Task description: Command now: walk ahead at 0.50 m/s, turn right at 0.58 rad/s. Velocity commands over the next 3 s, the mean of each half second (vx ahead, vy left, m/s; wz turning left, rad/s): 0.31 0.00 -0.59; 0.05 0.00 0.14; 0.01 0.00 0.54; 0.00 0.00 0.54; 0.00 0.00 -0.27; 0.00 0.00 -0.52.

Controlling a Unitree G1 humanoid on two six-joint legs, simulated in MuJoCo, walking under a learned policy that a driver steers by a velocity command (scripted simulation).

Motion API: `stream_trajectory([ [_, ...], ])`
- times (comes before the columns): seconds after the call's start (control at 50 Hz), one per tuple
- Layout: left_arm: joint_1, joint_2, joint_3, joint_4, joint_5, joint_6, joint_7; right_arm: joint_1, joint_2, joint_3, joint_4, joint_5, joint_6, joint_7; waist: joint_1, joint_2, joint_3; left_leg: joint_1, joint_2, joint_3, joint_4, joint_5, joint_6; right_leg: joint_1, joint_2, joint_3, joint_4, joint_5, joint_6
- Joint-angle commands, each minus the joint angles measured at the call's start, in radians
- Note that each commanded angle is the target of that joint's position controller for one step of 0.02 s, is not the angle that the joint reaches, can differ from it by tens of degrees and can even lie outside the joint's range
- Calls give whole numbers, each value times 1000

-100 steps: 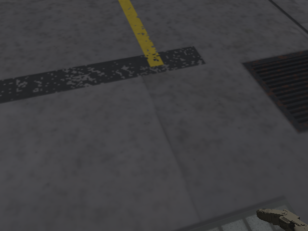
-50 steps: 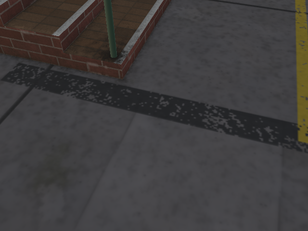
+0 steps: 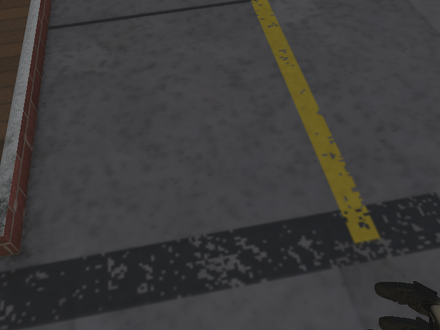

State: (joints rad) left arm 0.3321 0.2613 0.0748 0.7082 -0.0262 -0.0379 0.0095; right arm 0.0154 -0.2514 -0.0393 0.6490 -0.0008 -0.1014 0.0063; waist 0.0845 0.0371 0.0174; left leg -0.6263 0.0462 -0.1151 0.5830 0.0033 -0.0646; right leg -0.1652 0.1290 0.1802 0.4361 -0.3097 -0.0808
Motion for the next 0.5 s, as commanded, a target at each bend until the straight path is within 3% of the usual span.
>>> stream_trajectory([
  [0.02, 14, 147, 43, -56, -2, -4, 8, -61, -122, -45, -80, 11, -29, 10, -28, -162, -64, 171, -57, 30, -78, -35, 30, -10, -229, 244, -19, 183, -124],
  [0.06, -19, 118, 36, -76, 4, -5, 7, 74, -151, -68, -48, 6, -41, 6, -108, -176, -108, 365, -50, 47, -136, -64, 82, -34, -191, 238, 109, 253, -80],
  [0.08, -30, 56, 15, -95, 12, -11, 2, 217, -200, -84, -35, -13, -46, -1, -175, -103, -221, 605, 94, -78, -118, -105, 150, -139, -139, 166, 355, 189, -40],
  [0.1, 114, -5, -4, -112, -6, -18, 3, 337, -281, -103, -7, -33, -39, -3, -136, 213, -364, 957, 340, -515, -185, -264, 324, -473, 1, 20, 690, -206, 37],
  [0.12, 135, 84, 3, -101, -19, -19, 6, 354, -224, -95, 3, -6, -31, 4, -147, 258, -348, 971, 401, -734, -258, -531, 357, -643, -70, 12, 871, -269, 55],
  [0.14, 32, 152, 22, -109, -13, -12, 8, 293, -152, -75, -21, -4, -22, -4, -173, 140, -202, 847, 357, -583, -271, -459, 317, -683, -104, 9, 938, -177, 73],
  [0.16, -49, 161, 28, -128, 5, -4, 10, 233, -123, -62, -31, -13, -10, -8, -162, 51, -117, 709, 315, -410, -256, -230, 285, -645, -133, -23, 937, -108, 85],
  [0.18, -90, 154, 33, -147, 19, 0, 10, 193, -102, -54, -26, -16, -2, -9, -138, 27, -66, 599, 271, -285, -250, 20, 271, -605, -150, -30, 904, -84, 94],
  [0.2, -86, 142, 38, -152, 18, 7, 7, 173, -87, -47, -18, -20, 0, -10, -108, 48, -52, 535, 236, -181, -248, 194, 255, -558, -172, -40, 870, -85, 99],
  [0.24, -59, 90, 29, -146, 7, 24, 6, 161, -86, -47, 10, -16, -3, -8, -82, 87, -47, 476, 198, -60, -270, 349, 251, -513, -178, -87, 779, -88, 111],
  [0.3, -101, 58, 15, -161, 10, 44, 6, 152, -154, -68, 45, -13, 9, -21, -80, 84, -74, 493, 226, 23, -290, 451, 277, -518, -189, -116, 630, -2, 130],
  [0.4, -199, 62, 12, -174, 13, 45, -27, 123, -185, -73, 73, 10, 44, -40, -106, 78, -99, 488, 206, 171, -283, 338, 238, -374, -184, -173, 353, 227, 105],
  [0.46, -242, 88, 25, -200, 14, 51, -44, 136, -210, -80, 88, 27, 53, -36, -114, 81, -87, 528, 230, 185, -225, 296, 218, -332, -170, -197, 246, 177, 71],
  [0.5, -217, 94, 34, -204, 18, 51, -48, 139, -217, -82, 95, 43, 57, -34, -93, 71, -93, 536, 224, 190, -126, 341, 197, -247, -136, -219, 122, 165, 33],
])
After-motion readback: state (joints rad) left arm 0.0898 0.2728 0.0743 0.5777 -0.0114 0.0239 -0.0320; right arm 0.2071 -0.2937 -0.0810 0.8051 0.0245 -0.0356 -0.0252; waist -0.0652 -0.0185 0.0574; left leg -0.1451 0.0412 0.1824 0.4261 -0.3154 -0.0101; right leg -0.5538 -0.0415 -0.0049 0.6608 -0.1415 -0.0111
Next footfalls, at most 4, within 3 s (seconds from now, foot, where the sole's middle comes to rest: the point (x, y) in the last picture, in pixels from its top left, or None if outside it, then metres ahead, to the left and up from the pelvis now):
0.08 left None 0.22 0.14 -0.78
0.54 right None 0.31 -0.14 -0.78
0.94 left None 0.30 0.11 -0.78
1.46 right None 0.31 -0.11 -0.78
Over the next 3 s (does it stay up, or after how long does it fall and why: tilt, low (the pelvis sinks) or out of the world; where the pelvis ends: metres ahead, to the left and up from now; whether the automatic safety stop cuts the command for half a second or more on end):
stays up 0.25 0.04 0.00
